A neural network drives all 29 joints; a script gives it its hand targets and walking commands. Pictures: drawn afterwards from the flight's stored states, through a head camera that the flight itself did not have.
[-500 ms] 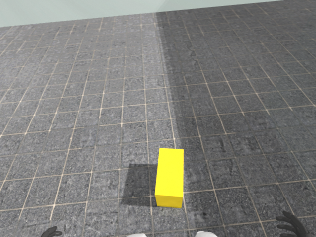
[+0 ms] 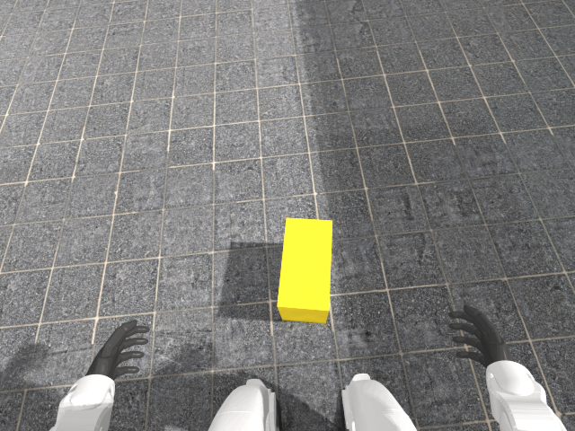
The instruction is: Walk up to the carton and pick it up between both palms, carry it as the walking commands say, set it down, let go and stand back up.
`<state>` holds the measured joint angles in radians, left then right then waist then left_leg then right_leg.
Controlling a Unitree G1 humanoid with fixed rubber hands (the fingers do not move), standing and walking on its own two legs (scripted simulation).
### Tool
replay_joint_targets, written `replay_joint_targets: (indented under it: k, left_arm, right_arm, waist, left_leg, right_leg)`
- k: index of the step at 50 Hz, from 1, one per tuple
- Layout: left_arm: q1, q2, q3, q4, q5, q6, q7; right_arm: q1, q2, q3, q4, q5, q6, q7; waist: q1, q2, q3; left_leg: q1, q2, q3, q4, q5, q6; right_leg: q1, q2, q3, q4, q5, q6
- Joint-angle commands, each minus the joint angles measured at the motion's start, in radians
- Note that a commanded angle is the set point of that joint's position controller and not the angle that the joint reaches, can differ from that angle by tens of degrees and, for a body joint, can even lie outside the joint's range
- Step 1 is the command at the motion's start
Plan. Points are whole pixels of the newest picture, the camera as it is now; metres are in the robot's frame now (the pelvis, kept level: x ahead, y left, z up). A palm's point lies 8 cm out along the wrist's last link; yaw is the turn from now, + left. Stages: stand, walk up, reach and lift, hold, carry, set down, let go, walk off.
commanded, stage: reach and lift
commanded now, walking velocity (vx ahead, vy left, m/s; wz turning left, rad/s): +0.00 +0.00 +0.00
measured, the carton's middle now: (306, 272) +0.50 +0.00 -0.63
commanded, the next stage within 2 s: none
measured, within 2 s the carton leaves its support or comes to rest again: neither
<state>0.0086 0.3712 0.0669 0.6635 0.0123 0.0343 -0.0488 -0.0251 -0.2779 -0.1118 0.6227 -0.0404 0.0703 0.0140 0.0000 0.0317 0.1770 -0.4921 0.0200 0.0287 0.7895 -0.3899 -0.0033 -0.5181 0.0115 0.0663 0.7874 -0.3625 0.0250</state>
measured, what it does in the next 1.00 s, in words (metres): lowers itself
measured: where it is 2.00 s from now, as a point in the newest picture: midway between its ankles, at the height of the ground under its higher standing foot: outside the picture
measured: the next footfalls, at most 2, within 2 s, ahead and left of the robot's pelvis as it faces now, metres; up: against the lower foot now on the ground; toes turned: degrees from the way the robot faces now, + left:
none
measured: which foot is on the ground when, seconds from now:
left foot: down 0.00-1.00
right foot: down 0.00-1.00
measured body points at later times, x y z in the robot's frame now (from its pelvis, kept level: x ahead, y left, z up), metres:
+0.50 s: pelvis -0.06 +0.00 -0.04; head +0.16 -0.01 +0.35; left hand +0.32 +0.24 -0.14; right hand +0.32 -0.22 -0.15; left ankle +0.01 +0.12 -0.71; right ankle +0.02 -0.13 -0.71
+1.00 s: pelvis -0.04 +0.00 -0.06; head +0.26 +0.00 +0.27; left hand +0.45 +0.19 -0.18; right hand +0.44 -0.18 -0.19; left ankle +0.01 +0.12 -0.71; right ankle +0.02 -0.13 -0.71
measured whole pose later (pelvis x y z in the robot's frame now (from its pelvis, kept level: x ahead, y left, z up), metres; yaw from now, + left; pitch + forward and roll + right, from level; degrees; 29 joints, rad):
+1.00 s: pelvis -0.04 +0.00 -0.06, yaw +1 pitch +38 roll +1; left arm -0.97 0.28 0.11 0.78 0.01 0.12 0.02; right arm -0.96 -0.15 -0.32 0.75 0.00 0.11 -0.10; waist 0.00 -0.01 0.07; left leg -1.34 0.01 0.02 1.00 -0.33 -0.01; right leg -1.36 0.01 0.07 1.00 -0.30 0.03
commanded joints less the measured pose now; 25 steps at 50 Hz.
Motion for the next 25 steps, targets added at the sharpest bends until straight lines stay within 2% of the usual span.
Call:
replay_joint_targets:
  k: [1,2,3,4,5,6,7,8,9,10,11,12,13,14,15,16,17,18,19,20,21,23,24,25]
  left_arm:
    - [-0.146,0.109,0.163,-0.045,0.02,-0.06,0.016]
    - [-0.217,0.1,0.145,-0.065,0.01,-0.055,0.024]
    - [-0.242,0.09,0.128,-0.085,-0.005,-0.057,0.027]
    - [-0.275,0.109,0.146,-0.079,-0.001,-0.049,0.029]
    - [-0.297,0.073,0.121,-0.085,-0.026,-0.035,0.029]
    - [-0.335,0.091,0.128,-0.091,-0.018,-0.037,0.038]
    - [-0.41,0.097,0.122,-0.092,-0.036,-0.026,0.034]
    - [-0.389,0.069,0.096,-0.057,-0.035,-0.011,0.035]
    - [-0.456,0.087,0.113,-0.087,-0.04,-0.002,0.038]
    - [-0.466,0.105,0.125,-0.079,-0.027,0.005,0.044]
    - [-0.525,0.093,0.131,-0.062,-0.028,0.018,0.038]
    - [-0.506,0.065,0.111,-0.047,-0.059,0.029,0.044]
    - [-0.569,0.065,0.085,-0.012,-0.054,0.039,0.045]
    - [-0.589,0.065,0.087,0.001,-0.044,0.057,0.041]
    - [-0.633,0.028,0.078,-0.003,-0.056,0.067,0.039]
    - [-0.692,0.038,0.106,0.001,-0.038,0.077,0.046]
    - [-0.714,-0.006,0.069,0.008,-0.058,0.09,0.047]
    - [-0.715,0.016,0.099,0.043,-0.05,0.105,0.044]
    - [-0.789,0.011,0.11,0.037,-0.056,0.095,0.046]
    - [-0.812,0.019,0.105,0.056,-0.047,0.108,0.044]
    - [-0.841,0.011,0.105,0.058,-0.056,0.116,0.041]
    - [-0.892,0.002,0.114,0.04,-0.067,0.097,0.042]
    - [-0.954,0.014,0.119,0.029,-0.075,0.096,0.045]
    - [-0.95,0.004,0.124,0.028,-0.062,0.102,0.052]
  right_arm:
    - [-0.082,-0.041,-0.031,-0.12,0.04,-0.07,-0.052]
    - [-0.129,-0.059,-0.073,-0.113,0.044,-0.069,-0.056]
    - [-0.122,-0.054,-0.059,-0.094,0.049,-0.061,-0.058]
    - [-0.15,-0.05,-0.05,-0.084,0.055,-0.051,-0.06]
    - [-0.173,-0.066,-0.07,-0.104,0.047,-0.045,-0.067]
    - [-0.221,-0.055,-0.052,-0.092,0.058,-0.046,-0.064]
    - [-0.276,-0.035,-0.044,-0.101,0.075,-0.034,-0.061]
    - [-0.266,-0.072,-0.069,-0.059,0.061,-0.025,-0.061]
    - [-0.347,-0.078,-0.077,-0.109,0.067,-0.019,-0.064]
    - [-0.34,-0.069,-0.07,-0.099,0.069,-0.01,-0.07]
    - [-0.43,-0.057,-0.057,-0.141,0.08,-0.006,-0.072]
    - [-0.405,-0.067,-0.058,-0.111,0.079,0.001,-0.076]
    - [-0.478,-0.06,-0.063,-0.089,0.084,0.012,-0.075]
    - [-0.48,-0.062,-0.087,-0.066,0.069,0.028,-0.08]
    - [-0.537,-0.06,-0.08,-0.034,0.082,0.04,-0.07]
    - [-0.618,-0.048,-0.065,-0.033,0.102,0.048,-0.065]
    - [-0.59,-0.038,-0.077,-0.002,0.092,0.06,-0.062]
    - [-0.632,-0.042,-0.066,-0.003,0.08,0.074,-0.067]
    - [-0.706,-0.002,-0.047,-0.02,0.111,0.069,-0.062]
    - [-0.7,-0.044,-0.089,-0.02,0.074,0.069,-0.07]
    - [-0.732,-0.05,-0.099,-0.034,0.064,0.075,-0.075]
    - [-0.784,-0.022,-0.089,-0.013,0.081,0.065,-0.082]
    - [-0.813,-0.044,-0.119,-0.002,0.061,0.063,-0.088]
    - [-0.803,-0.034,-0.143,0.014,0.057,0.068,-0.091]
  waist:
    - [0.037,-0.067,-0.598]
    - [0.0,-0.018,-0.589]
    - [-0.014,-0.014,-0.605]
    - [0.009,-0.002,-0.641]
    - [-0.026,-0.042,-0.671]
    - [-0.001,0.002,-0.636]
    - [-0.019,-0.04,-0.645]
    - [-0.034,-0.024,-0.595]
    - [-0.024,-0.034,-0.656]
    - [-0.021,-0.046,-0.663]
    - [0.01,-0.071,-0.682]
    - [-0.022,-0.072,-0.669]
    - [-0.022,-0.061,-0.597]
    - [-0.045,-0.065,-0.606]
    - [-0.04,-0.028,-0.552]
    - [-0.006,0.021,-0.569]
    - [-0.058,0.046,-0.593]
    - [-0.034,-0.033,-0.574]
    - [-0.019,-0.017,-0.585]
    - [-0.056,-0.052,-0.644]
    - [-0.058,-0.067,-0.658]
    - [-0.043,-0.026,-0.732]
    - [-0.083,-0.04,-0.773]
    - [-0.08,-0.022,-0.817]
  left_leg:
    - [-0.107,-0.078,-0.048,0.062,0.525,-0.019]
    - [-0.07,-0.073,-0.058,0.068,0.546,-0.031]
    - [-0.055,-0.073,-0.056,0.07,0.545,-0.031]
    - [-0.105,-0.082,-0.046,0.088,0.523,-0.03]
    - [-0.093,-0.072,-0.046,0.085,0.498,-0.026]
    - [-0.091,-0.084,-0.045,0.085,0.491,-0.028]
    - [-0.097,-0.073,-0.052,0.086,0.449,-0.019]
    - [-0.141,-0.074,-0.043,0.079,0.426,-0.032]
    - [-0.13,-0.067,-0.042,0.077,0.379,-0.028]
    - [-0.154,-0.064,-0.033,0.083,0.365,-0.025]
    - [-0.2,-0.063,-0.023,0.095,0.299,-0.014]
    - [-0.168,-0.067,-0.04,0.088,0.294,-0.017]
    - [-0.203,-0.07,-0.035,0.071,0.233,-0.015]
    - [-0.212,-0.06,-0.034,0.068,0.171,-0.017]
    - [-0.24,-0.067,-0.038,0.081,0.149,-0.022]
    - [-0.264,-0.063,-0.027,0.085,0.11,-0.021]
    - [-0.209,-0.062,-0.04,0.085,0.087,-0.028]
    - [-0.281,-0.063,-0.025,0.107,0.097,-0.017]
    - [-0.312,-0.068,-0.018,0.119,0.105,-0.011]
    - [-0.32,-0.07,-0.011,0.122,0.097,-0.015]
    - [-0.328,-0.069,-0.015,0.125,0.097,-0.011]
    - [-0.331,-0.07,-0.013,0.143,0.136,-0.018]
    - [-0.334,-0.075,-0.017,0.142,0.133,-0.018]
    - [-0.317,-0.077,-0.011,0.141,0.183,-0.024]
  right_leg:
    - [0.165,0.004,-0.052,0.095,0.706,0.047]
    - [0.07,0.022,-0.067,0.093,0.624,0.043]
    - [0.068,0.023,-0.073,0.099,0.576,0.044]
    - [0.049,0.015,-0.065,0.107,0.557,0.041]
    - [0.041,0.021,-0.078,0.099,0.526,0.037]
    - [-0.025,0.024,-0.083,0.108,0.475,0.035]
    - [-0.05,0.024,-0.083,0.103,0.43,0.039]
    - [-0.088,0.035,-0.098,0.096,0.404,0.034]
    - [-0.088,0.035,-0.098,0.098,0.358,0.03]
    - [-0.072,0.026,-0.096,0.103,0.372,0.039]
    - [-0.088,0.027,-0.084,0.104,0.311,0.034]
    - [-0.103,0.026,-0.092,0.102,0.295,0.035]
    - [-0.176,0.038,-0.108,0.097,0.231,0.026]
    - [-0.166,0.039,-0.11,0.086,0.185,0.027]
    - [-0.267,0.037,-0.115,0.097,0.138,0.02]
    - [-0.292,0.031,-0.109,0.102,0.076,0.019]
    - [-0.301,0.032,-0.116,0.095,0.064,0.01]
    - [-0.277,0.034,-0.112,0.097,0.065,0.016]
    - [-0.323,0.034,-0.11,0.11,0.069,0.021]
    - [-0.277,0.045,-0.127,0.112,0.105,0.02]
    - [-0.273,0.048,-0.121,0.107,0.1,0.017]
    - [-0.298,0.038,-0.116,0.139,0.143,0.012]
    - [-0.287,0.045,-0.116,0.131,0.153,0.011]
    - [-0.27,0.049,-0.13,0.137,0.217,0.019]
